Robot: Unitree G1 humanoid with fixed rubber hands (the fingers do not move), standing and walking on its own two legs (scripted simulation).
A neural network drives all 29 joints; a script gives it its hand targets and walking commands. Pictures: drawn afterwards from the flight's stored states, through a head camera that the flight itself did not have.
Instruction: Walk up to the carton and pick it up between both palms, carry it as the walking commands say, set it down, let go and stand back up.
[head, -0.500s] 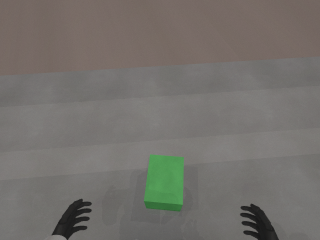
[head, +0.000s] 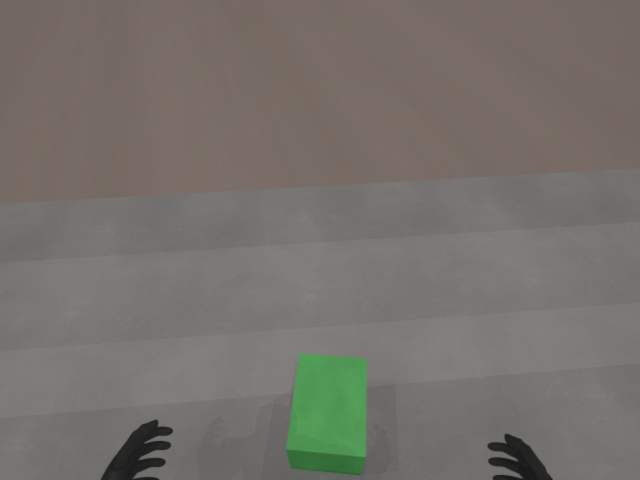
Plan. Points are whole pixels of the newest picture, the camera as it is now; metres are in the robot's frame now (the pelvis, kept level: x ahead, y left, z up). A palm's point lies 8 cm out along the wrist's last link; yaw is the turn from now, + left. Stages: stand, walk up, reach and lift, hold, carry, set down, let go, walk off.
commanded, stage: stand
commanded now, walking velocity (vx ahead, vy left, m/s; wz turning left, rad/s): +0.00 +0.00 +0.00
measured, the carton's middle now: (329, 412) +0.45 +0.01 -0.68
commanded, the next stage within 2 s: none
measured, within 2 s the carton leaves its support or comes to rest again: neither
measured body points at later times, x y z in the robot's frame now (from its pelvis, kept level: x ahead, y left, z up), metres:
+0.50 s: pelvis -0.01 +0.02 +0.00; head -0.08 +0.02 +0.44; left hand +0.12 +0.29 -0.07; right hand +0.10 -0.26 -0.09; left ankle +0.01 +0.13 -0.73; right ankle -0.01 -0.09 -0.73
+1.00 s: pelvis -0.02 +0.02 +0.00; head -0.06 +0.03 +0.44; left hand +0.11 +0.29 -0.09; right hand +0.12 -0.26 -0.09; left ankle +0.01 +0.13 -0.73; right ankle -0.01 -0.09 -0.73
